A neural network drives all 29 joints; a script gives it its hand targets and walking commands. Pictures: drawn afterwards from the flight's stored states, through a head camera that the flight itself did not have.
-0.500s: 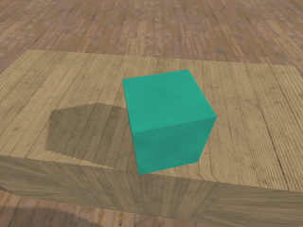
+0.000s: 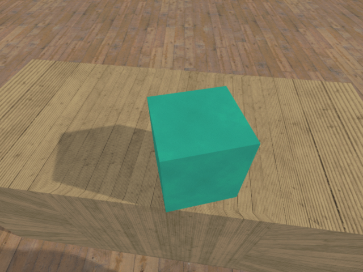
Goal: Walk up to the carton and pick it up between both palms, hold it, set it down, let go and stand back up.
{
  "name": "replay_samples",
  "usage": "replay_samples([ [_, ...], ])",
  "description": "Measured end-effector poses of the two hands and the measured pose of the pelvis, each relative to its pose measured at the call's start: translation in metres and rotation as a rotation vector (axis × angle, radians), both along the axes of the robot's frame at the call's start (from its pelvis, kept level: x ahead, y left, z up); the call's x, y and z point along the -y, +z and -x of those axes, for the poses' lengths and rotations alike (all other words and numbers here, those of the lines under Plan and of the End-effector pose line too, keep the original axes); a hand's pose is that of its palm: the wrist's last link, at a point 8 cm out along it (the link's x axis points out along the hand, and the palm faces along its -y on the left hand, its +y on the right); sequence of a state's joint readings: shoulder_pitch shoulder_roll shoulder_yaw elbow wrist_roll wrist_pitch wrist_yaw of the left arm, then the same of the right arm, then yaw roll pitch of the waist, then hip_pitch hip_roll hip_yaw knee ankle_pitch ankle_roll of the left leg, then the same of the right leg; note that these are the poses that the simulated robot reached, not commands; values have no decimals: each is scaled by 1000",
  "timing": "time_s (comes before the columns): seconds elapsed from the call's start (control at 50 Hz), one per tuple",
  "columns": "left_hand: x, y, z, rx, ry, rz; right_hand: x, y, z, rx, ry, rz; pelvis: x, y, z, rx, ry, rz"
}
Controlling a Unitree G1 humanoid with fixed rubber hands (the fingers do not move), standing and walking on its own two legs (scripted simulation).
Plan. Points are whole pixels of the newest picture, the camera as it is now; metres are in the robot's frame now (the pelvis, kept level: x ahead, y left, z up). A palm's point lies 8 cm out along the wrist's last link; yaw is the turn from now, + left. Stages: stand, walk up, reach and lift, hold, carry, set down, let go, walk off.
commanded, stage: stand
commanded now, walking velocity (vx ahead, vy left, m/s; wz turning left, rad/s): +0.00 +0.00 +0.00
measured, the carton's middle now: (195, 150) +0.41 -0.01 +0.00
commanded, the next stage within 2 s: none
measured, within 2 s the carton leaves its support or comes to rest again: neither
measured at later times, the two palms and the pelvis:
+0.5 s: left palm out of the picture -0.02 +0.23 -0.14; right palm out of the picture -0.02 -0.23 -0.14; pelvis +0.00 +0.00 +0.00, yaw +0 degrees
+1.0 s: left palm out of the picture -0.03 +0.23 -0.14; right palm out of the picture -0.02 -0.23 -0.14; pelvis +0.00 +0.00 +0.00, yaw +0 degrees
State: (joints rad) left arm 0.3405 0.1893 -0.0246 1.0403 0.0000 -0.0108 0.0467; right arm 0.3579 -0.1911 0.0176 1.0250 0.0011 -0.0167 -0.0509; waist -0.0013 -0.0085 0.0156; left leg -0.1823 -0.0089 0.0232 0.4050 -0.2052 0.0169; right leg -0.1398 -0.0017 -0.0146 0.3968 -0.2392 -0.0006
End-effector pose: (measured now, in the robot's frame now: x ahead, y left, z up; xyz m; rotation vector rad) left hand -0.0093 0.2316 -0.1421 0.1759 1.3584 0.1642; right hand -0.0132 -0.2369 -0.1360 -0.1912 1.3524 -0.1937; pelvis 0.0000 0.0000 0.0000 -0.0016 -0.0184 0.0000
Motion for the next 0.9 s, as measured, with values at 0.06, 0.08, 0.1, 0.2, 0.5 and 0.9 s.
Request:
replay_samples([
  [0.06, 0, 0, 0, 1, 0, 0, -1, 0, -1, 3, 1, -3, 0, 0, 0, 0, 0, 0],
  [0.08, 0, 0, 0, 0, 0, 0, -2, -1, -1, 3, 1, -4, 0, 0, 0, 0, 0, 0],
  [0.1, 0, 0, 0, -1, 0, -1, -2, -1, -2, 3, 1, -5, -1, 0, 0, -1, 0, 0],
  [0.2, -2, 1, 4, -9, 3, -4, -3, -1, 0, -1, 1, -8, -1, 0, 1, -1, 1, 0],
  [0.5, -2, 1, 9, -22, 9, -3, -4, -1, 2, -9, -1, -6, -2, 0, 1, -1, 2, 0],
  [0.9, -2, 3, 22, -75, 20, -11, -7, -5, 7, -44, -14, -24, -2, 0, -3, -8, 0, -1],
])
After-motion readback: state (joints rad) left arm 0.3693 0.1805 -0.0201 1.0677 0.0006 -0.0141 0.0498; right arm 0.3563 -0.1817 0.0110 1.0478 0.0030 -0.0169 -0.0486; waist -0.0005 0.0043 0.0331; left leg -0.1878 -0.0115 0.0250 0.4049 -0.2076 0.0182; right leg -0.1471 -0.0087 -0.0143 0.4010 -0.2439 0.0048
